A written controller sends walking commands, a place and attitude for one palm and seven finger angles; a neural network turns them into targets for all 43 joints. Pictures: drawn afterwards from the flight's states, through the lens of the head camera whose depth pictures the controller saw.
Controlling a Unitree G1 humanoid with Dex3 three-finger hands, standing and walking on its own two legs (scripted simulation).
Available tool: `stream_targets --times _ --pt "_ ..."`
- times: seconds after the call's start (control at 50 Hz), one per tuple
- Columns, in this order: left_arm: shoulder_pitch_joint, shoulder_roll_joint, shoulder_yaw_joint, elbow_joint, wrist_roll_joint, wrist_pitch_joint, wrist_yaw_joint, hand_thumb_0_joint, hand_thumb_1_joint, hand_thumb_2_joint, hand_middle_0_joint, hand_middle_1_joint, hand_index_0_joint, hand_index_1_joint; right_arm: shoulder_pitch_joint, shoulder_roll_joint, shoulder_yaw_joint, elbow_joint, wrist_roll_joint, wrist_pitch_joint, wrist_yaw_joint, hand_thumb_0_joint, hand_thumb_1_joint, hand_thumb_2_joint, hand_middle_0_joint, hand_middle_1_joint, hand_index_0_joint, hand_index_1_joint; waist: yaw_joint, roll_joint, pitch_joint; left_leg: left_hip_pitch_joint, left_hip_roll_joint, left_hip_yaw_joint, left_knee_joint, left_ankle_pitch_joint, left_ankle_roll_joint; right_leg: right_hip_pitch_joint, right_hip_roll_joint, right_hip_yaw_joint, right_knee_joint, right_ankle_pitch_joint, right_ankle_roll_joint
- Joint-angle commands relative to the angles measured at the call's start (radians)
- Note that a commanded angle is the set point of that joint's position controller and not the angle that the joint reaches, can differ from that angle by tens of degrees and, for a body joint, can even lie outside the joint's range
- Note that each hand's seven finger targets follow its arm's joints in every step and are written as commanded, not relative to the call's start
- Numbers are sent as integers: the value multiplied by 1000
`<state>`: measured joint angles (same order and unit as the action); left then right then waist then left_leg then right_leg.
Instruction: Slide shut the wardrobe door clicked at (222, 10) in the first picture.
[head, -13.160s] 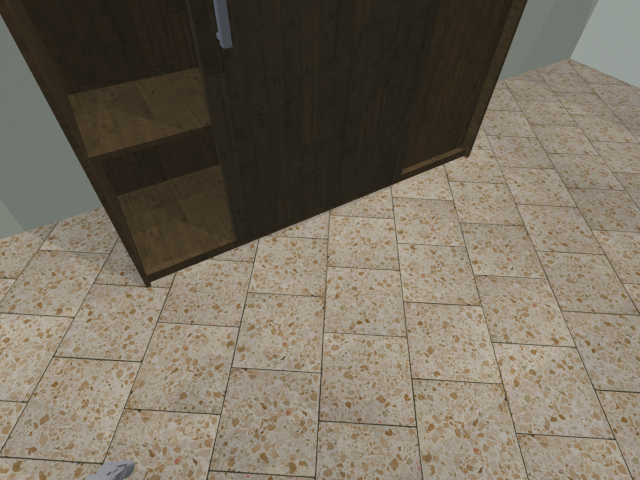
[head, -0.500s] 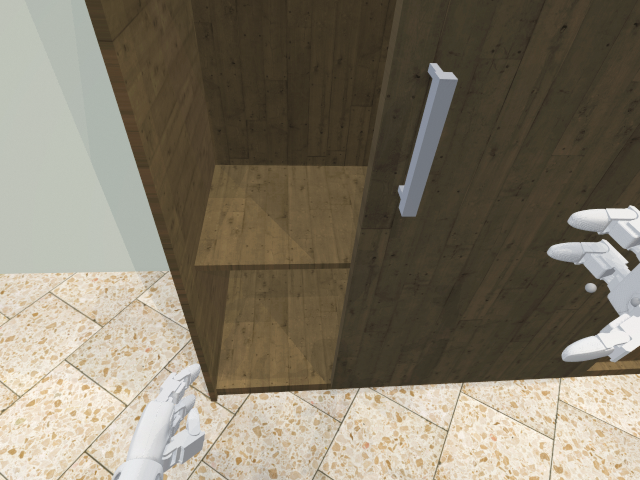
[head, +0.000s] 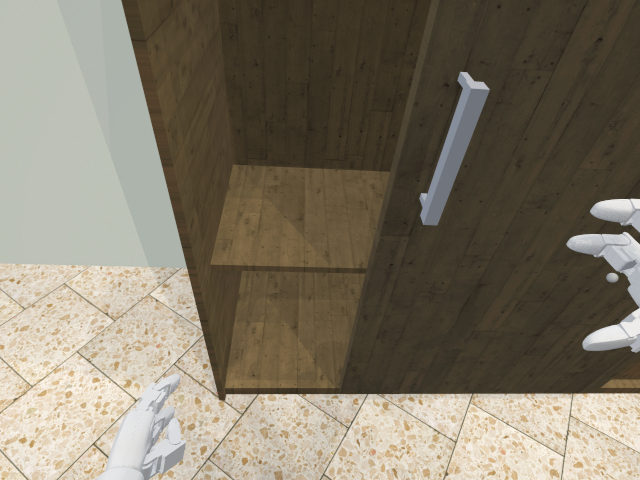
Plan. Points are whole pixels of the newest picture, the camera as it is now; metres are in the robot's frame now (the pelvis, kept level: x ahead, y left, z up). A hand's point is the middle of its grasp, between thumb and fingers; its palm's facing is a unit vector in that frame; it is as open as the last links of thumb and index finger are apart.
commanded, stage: raise the hand with hooked fingers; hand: right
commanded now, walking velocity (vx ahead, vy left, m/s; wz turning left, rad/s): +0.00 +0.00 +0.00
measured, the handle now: (445, 154) +0.53 -0.17 +0.18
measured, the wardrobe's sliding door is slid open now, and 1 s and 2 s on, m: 0.36 0.36 0.36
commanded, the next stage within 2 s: move the hooked fingers beside the handle in 0.10 s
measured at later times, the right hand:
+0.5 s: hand (585, 252) +0.31 -0.26 +0.20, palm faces +0.00 +1.00 -0.09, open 14.0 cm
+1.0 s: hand (558, 222) +0.37 -0.26 +0.20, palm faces +0.00 +1.00 -0.05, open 14.0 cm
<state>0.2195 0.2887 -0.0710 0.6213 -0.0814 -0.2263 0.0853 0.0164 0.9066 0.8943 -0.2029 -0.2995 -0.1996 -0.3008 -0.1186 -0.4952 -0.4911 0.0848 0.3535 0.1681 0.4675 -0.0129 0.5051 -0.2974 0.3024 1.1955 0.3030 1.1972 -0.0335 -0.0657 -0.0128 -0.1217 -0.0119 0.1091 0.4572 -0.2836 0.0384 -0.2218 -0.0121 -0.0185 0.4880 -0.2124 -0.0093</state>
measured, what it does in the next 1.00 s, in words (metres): stands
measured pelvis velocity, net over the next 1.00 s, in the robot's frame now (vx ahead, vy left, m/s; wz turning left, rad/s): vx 0.01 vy -0.01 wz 0.01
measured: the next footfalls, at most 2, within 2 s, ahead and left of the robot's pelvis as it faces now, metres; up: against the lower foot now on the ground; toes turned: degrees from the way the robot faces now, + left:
none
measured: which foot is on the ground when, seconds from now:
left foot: down 0.00-1.00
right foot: down 0.00-1.00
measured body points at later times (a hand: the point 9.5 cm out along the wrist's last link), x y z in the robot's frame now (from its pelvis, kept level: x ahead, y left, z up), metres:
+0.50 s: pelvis +0.00 +0.00 +0.00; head -0.01 +0.03 +0.45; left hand +0.19 +0.23 -0.08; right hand +0.31 -0.32 +0.21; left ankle -0.02 +0.09 -0.74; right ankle +0.03 -0.11 -0.74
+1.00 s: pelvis +0.01 -0.01 +0.00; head +0.01 +0.01 +0.45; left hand +0.16 +0.25 -0.09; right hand +0.36 -0.32 +0.20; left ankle -0.02 +0.09 -0.74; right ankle +0.03 -0.11 -0.74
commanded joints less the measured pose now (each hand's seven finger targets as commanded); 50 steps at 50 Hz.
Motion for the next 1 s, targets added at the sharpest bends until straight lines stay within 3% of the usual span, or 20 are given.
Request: stream_targets --times 0.0,0.08,0.1,0.16,0.22,0.24,0.3,0.32,0.34,0.36,0.46,0.52,0.56,0.62,0.66,0.68,0.78,0.84,0.94,0.98 --pt "-158 105 41 -164 -5 -62 11 0 900 900 -200 -300 -200 -300 -295 -307 -104 -174 17 -48 1 0 500 -300 300 1200 300 1200 -7 -39 -158 -87 16 -76 -89 216 -24 150 18 56 -47 129 -32" --pt "-154 103 41 -168 -7 -60 10 0 900 900 -200 -300 -200 -300 -296 -306 -101 -172 23 -47 14 0 500 -300 300 1200 300 1200 -4 9 -177 -82 12 -71 -87 223 -29 151 21 56 -42 131 -34" --pt "-160 102 41 -170 -7 -62 10 0 900 900 -200 -300 -200 -300 -297 -305 -101 -179 24 -50 17 0 500 -300 300 1200 300 1200 -5 -18 -181 -82 15 -78 -86 235 -29 156 22 55 -37 139 -34" --pt "-157 102 41 -165 -6 -59 7 0 900 900 -200 -300 -200 -300 -287 -314 -118 -159 32 -53 19 0 500 -300 300 1200 300 1200 -7 10 -173 -81 15 -80 -87 252 -32 144 22 54 -32 145 -35" --pt "-145 106 40 -147 -5 -51 10 0 900 900 -200 -300 -200 -300 -335 -338 -123 -80 28 -50 17 0 500 -300 300 1200 300 1200 1 32 -124 -98 20 -95 -100 211 -34 105 20 58 -28 115 -31" --pt "-145 110 41 -146 -8 -53 11 0 900 900 -200 -300 -200 -300 -373 -333 -109 -64 22 -54 19 0 500 -300 300 1200 300 1200 8 30 -121 -110 16 -88 -98 203 -34 106 22 59 -33 108 -33" --pt "-148 102 39 -157 -10 -60 16 0 900 900 -200 -300 -200 -300 -467 -298 -44 -108 4 -75 20 0 500 -300 300 1200 300 1200 18 -52 -182 -110 12 -73 -85 217 -25 170 26 60 -37 127 -35" --pt "-143 97 38 -154 -7 -58 16 0 900 900 -200 -300 -200 -300 -474 -285 -26 -113 2 -82 17 0 500 -300 300 1200 300 1200 21 -33 -185 -101 11 -76 -88 220 -24 168 25 57 -31 132 -36" --pt "-142 100 38 -152 -9 -60 16 0 900 900 -200 -300 -200 -300 -495 -280 -15 -93 -3 -85 16 0 500 -300 300 1200 300 1200 24 -55 -182 -112 10 -75 -90 212 -24 168 27 59 -35 119 -36" --pt "-133 104 38 -147 -8 -58 19 0 900 900 -200 -300 -200 -300 -504 -292 -25 -59 -4 -86 12 0 500 -300 300 1200 300 1200 24 -6 -180 -116 8 -70 -92 192 -25 161 25 68 -41 104 -37" --pt "-127 111 38 -140 -7 -51 20 0 900 900 -200 -300 -200 -300 -571 -308 -22 42 -25 -86 -7 0 500 -300 300 1200 300 1200 19 -9 -170 -121 13 -72 -92 164 -21 139 24 70 -50 86 -36" --pt "-114 114 39 -143 -3 -44 16 0 900 900 -200 -300 -200 -300 -586 -330 -37 71 -35 -91 -19 0 500 -300 300 1200 300 1200 12 10 -213 -82 14 -69 -82 201 -18 137 23 67 -45 123 -36" --pt "-114 111 40 -150 -4 -42 14 0 900 900 -200 -300 -200 -300 -619 -310 -19 65 -38 -97 -20 0 500 -300 300 1200 300 1200 18 -16 -229 -89 13 -70 -74 238 -18 157 24 62 -41 145 -38" --pt "-90 118 44 -146 1 -29 9 0 900 900 -200 -300 -200 -300 -571 -361 -73 122 -40 -96 -20 0 500 -300 300 1200 300 1200 5 23 -238 -56 14 -71 -66 290 -19 131 21 55 -32 184 -39" --pt "-85 123 50 -150 -2 -24 8 0 900 900 -200 -300 -200 -300 -587 -363 -75 141 -43 -97 -16 0 500 -300 300 1200 300 1200 10 32 -235 -72 12 -69 -59 303 -22 128 19 52 -32 186 -40" --pt "-87 121 50 -154 -4 -23 8 0 900 900 -200 -300 -200 -300 -599 -338 -47 135 -46 -96 -12 0 500 -300 300 1200 300 1200 17 -1 -234 -82 13 -72 -57 312 -22 139 20 44 -28 195 -40" --pt "-71 121 58 -162 -3 -17 7 0 900 900 -200 -300 -200 -300 -636 -309 -18 78 -45 -108 -16 0 500 -300 300 1200 300 1200 27 -38 -278 -89 8 -65 -50 327 -17 186 17 49 -21 230 -40" --pt "-57 129 63 -145 -3 -9 9 0 900 900 -200 -300 -200 -300 -639 -317 -30 118 -42 -108 -27 0 500 -300 300 1200 300 1200 33 13 -244 -98 6 -62 -53 323 -20 158 14 49 -21 219 -41" --pt "-44 135 65 -130 -3 6 13 0 900 900 -200 -300 -200 -300 -690 -341 -29 174 -59 -102 -45 0 500 -300 300 1200 300 1200 43 1 -225 -119 8 -67 -61 279 -20 141 14 47 -25 179 -40" --pt "-41 134 64 -129 -3 7 17 0 900 900 -200 -300 -200 -300 -745 -318 4 186 -64 -112 -47 0 500 -300 300 1200 300 1200 53 -15 -227 -132 7 -66 -60 254 -18 151 13 53 -28 163 -40"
